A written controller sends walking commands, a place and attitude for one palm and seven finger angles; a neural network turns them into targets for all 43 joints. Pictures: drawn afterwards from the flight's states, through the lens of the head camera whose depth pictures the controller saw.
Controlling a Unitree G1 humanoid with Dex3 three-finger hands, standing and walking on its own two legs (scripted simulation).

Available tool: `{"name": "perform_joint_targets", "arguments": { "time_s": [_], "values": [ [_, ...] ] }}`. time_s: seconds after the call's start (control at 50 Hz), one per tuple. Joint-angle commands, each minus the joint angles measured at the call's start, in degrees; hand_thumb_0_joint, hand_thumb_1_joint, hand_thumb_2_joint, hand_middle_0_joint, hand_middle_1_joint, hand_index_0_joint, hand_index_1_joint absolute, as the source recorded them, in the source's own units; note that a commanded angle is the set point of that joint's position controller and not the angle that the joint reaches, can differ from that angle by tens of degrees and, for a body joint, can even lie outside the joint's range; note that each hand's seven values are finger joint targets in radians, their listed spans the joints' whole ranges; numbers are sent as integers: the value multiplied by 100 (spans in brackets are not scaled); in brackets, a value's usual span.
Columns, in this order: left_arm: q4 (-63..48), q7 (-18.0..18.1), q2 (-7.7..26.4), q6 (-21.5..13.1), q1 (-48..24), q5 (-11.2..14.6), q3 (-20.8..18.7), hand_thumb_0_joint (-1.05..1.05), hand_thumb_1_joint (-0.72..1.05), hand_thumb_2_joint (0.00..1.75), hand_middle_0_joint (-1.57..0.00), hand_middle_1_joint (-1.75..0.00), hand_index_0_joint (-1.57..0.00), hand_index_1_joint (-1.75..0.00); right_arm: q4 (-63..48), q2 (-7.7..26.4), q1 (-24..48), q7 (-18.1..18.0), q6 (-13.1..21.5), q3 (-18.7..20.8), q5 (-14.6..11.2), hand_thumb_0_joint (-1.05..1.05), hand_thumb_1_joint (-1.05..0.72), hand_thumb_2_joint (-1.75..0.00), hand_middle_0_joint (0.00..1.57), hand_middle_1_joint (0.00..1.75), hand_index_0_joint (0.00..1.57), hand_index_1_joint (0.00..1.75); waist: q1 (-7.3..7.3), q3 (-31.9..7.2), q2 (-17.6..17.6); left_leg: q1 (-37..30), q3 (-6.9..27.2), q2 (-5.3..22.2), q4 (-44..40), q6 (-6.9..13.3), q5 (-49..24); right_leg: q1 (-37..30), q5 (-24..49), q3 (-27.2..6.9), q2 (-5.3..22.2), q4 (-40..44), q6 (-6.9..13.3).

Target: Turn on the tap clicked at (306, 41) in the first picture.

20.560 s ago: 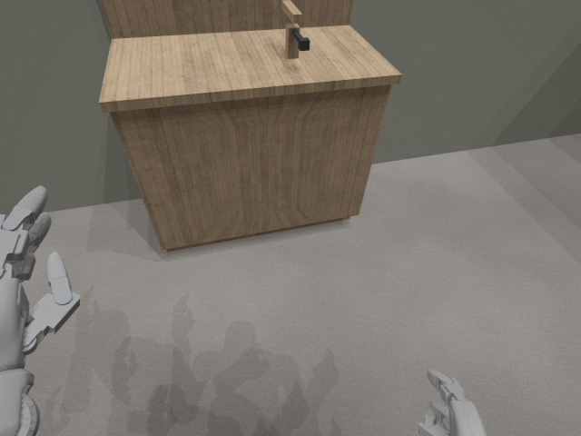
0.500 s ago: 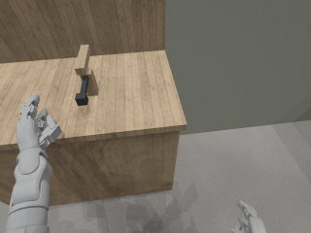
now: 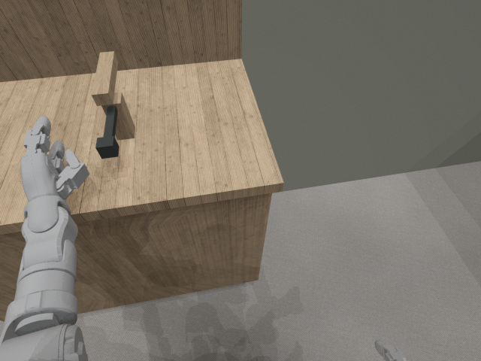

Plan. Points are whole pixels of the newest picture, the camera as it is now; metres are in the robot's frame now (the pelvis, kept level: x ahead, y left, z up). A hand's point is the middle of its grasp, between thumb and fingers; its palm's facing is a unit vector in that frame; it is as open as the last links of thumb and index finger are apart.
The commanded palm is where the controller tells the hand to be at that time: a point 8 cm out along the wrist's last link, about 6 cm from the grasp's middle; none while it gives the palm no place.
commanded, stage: reach beside the lever's end, fingers flat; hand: left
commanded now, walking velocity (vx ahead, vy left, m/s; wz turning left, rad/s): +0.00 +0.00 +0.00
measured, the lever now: (107, 147) +0.44 +0.26 +0.10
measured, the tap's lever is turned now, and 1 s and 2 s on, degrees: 0 0 19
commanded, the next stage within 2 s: push the lever round in 0.60 s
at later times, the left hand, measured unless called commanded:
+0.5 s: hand (76, 169) +0.39 +0.30 +0.09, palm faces +0.47 -0.88 -0.06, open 7.9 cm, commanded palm +0.35 +0.32 +0.10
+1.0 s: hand (96, 168) +0.40 +0.27 +0.09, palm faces +0.45 -0.89 -0.06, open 7.9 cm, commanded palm +0.36 +0.31 +0.10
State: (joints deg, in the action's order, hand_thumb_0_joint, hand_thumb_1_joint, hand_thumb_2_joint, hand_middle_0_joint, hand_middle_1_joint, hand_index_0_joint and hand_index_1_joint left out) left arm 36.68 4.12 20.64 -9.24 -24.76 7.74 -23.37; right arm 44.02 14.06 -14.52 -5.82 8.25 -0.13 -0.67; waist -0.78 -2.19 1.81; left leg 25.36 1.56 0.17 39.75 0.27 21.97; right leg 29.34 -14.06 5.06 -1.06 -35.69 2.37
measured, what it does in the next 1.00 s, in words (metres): stands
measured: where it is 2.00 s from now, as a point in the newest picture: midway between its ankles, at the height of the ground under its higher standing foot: outside the picture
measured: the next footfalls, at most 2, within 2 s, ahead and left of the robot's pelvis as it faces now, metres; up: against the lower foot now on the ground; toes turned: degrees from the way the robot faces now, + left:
none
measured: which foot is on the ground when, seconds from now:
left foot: down 0.00-1.00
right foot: down 0.00-1.00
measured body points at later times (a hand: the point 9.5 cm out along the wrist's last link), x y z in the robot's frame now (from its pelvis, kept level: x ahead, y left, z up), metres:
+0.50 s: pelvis +0.01 +0.01 +0.00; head +0.05 +0.01 +0.45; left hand +0.36 +0.34 +0.10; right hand +0.10 -0.25 -0.12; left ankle -0.02 +0.11 -0.72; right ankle +0.04 -0.10 -0.72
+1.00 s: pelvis +0.00 +0.00 +0.00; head +0.05 +0.00 +0.45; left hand +0.37 +0.31 +0.09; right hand +0.10 -0.25 -0.12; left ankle -0.02 +0.11 -0.72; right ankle +0.04 -0.10 -0.72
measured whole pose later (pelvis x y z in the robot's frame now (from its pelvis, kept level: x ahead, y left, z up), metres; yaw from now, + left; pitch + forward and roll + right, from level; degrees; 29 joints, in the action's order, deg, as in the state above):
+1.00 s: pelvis +0.00 +0.00 +0.00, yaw +0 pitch +8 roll -1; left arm 39.7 5.9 18.6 -11.4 -25.8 6.8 -22.3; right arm 43.2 13.3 -15.1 -4.9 4.8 -0.4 -0.5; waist -1.0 -3.2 1.9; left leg 26.1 1.5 0.3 40.2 0.4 22.4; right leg 30.1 -14.4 4.9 -1.2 -36.0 2.2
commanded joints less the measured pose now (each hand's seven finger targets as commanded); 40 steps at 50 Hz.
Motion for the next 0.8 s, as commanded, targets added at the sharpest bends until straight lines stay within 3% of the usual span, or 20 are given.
{"name": "perform_joint_targets", "arguments": {
  "time_s": [0.0, 0.06, 0.1, 0.16, 0.22, 0.24, 0.3, 0.32, 0.36, 0.4, 0.48, 0.58, 0.6, 0.62, 0.66, 0.72, 0.78],
  "values": [
    [-840, -52, 1508, -587, -2499, -20, -105, 0, 90, 90, -15, -15, -15, -15, -545, 848, -145, -19, 213, 236, -1, 0, -90, -90, 20, 30, 20, 30, -167, -1743, 70, 131, 61, -95, -565, 28, -1366, -1391, 1008, -364, 35, 232, -95],
    [-723, -41, 1676, -703, -2220, -27, -343, 0, 90, 90, -15, -15, -15, -15, -582, 848, -265, 30, 159, 279, 15, 0, -90, -90, 20, 30, 20, 30, 11, -2129, 107, 103, 33, -99, -528, -2, -1720, -1636, 1332, -359, 26, 118, -75],
    [-977, -37, 1461, -790, -2005, -24, -201, 0, 90, 90, -15, -15, -15, -15, -643, 810, -298, 96, 139, 302, 16, 0, -90, -90, 20, 30, 20, 30, 71, -2338, 374, -143, -9, -87, -472, -55, -2220, -1686, 1692, -350, -1, 63, -57],
    [-989, -7, 1548, -776, -1428, -16, -381, 0, 90, 90, -15, -15, -15, -15, -678, 839, -369, 164, 76, 329, 12, 0, -90, -90, 20, 30, 20, 30, 177, -2263, 315, -104, 1, -39, -457, -108, -2612, -1718, 1849, -331, -31, 30, -63],
    [-937, 26, 1696, -662, -1252, 16, -613, 0, 90, 90, -15, -15, -15, -15, -728, 858, -334, 153, -31, 326, -7, 0, -90, -90, 20, 30, 20, 30, 159, -1960, -76, 182, -32, -34, -526, -36, -2282, -1819, 1797, -329, -22, 54, -83],
    [-1015, 31, 1621, -648, -1425, 33, -543, 0, 90, 90, -15, -15, -15, -15, -752, 840, -280, 148, -40, 305, -28, 0, -90, -90, 20, 30, 20, 30, 106, -1787, -23, 244, -48, -43, -566, -20, -2120, -1756, 1705, -344, -6, 100, -88],
    [-1239, 68, 1801, -698, -1585, -7, -679, 0, 90, 90, -15, -15, -15, -15, -783, 830, -236, 112, -68, 304, -3, 0, -90, -90, 20, 30, 20, 30, 93, -1849, 71, 219, -62, -52, -576, 16, -1956, -1801, 1598, -392, -14, 118, -78],
    [-1492, 78, 1843, -758, -1735, -68, -630, 0, 90, 90, -15, -15, -15, -15, -805, 824, -218, 100, -74, 300, -1, 0, -90, -90, 20, 30, 20, 30, 86, -1883, 346, 95, -58, -50, -560, 6, -2006, -1727, 1536, -389, -19, 115, -65],
    [-1794, 69, 1508, -916, -1999, -117, -256, 0, 90, 90, -15, -15, -15, -15, -770, 765, -202, 97, -12, 297, 17, 0, -90, -90, 20, 30, 20, 30, -25, -1937, 661, -214, -26, -29, -538, -79, -2260, -1542, 1537, -350, -53, 133, -44],
    [-1761, 19, 1440, -984, -1946, -100, -155, 0, 90, 90, -15, -15, -15, -15, -706, 790, -221, 84, 15, 304, 26, 0, -90, -90, 20, 30, 20, 30, -81, -1921, 679, -335, 21, 1, -499, -121, -2308, -1383, 1442, -317, -79, 130, -39],
    [-1253, -169, 1094, -768, -2169, 22, 204, 0, 90, 90, -15, -15, -15, -15, -632, 819, -160, 14, 27, 284, -36, 0, -90, -90, 20, 30, 20, 30, -232, -1600, 241, -138, 85, -19, -594, -78, -1613, -1227, 1045, -270, -40, 238, -62],
    [-854, -100, 1127, -440, -2126, 11, 127, 0, 90, 90, -15, -15, -15, -15, -665, 803, -124, 5, 19, 245, -57, 0, -90, -90, 20, 30, 20, 30, -77, -1633, 230, -53, 129, -68, -654, -99, -1535, -1276, 967, -248, 2, 259, -41],
    [-892, -48, 1238, -465, -2189, -25, 37, 0, 90, 90, -15, -15, -15, -15, -662, 813, -153, 12, 3, 247, -34, 0, -90, -90, 20, 30, 20, 30, -80, -1718, 135, -55, 127, -63, -628, -109, -1684, -1340, 1098, -239, 5, 231, -46],
    [-928, 16, 1348, -494, -2068, -76, -75, 0, 90, 90, -15, -15, -15, -15, -682, 813, -172, 28, -17, 253, -21, 0, -90, -90, 20, 30, 20, 30, 16, -1840, 242, -84, 106, -65, -603, -117, -1816, -1411, 1164, -255, 0, 190, -40],
    [-1202, 124, 1210, -648, -2155, -97, 8, 0, 90, 90, -15, -15, -15, -15, -738, 749, -141, 80, -8, 242, 11, 0, -90, -90, 20, 30, 20, 30, 17, -2024, 288, -203, 87, -57, -560, -152, -2093, -1455, 1377, -252, -11, 130, -48],
    [-1172, 224, 1585, -825, -1833, -128, -384, 0, 90, 90, -15, -15, -15, -15, -731, 777, -157, 113, -55, 253, 42, 0, -90, -90, 20, 30, 20, 30, 120, -2072, 168, -39, 37, -52, -489, -126, -2271, -1684, 1628, -305, -16, 60, -48],
    [-1259, 218, 1135, -845, -1915, -186, 14, 0, 90, 90, -15, -15, -15, -15, -767, 718, -101, 138, -55, 254, 23, 0, -90, -90, 20, 30, 20, 30, 19, -1931, 252, -95, 2, -27, -515, -126, -2224, -1541, 1563, -290, -13, 96, -55]
  ]
}}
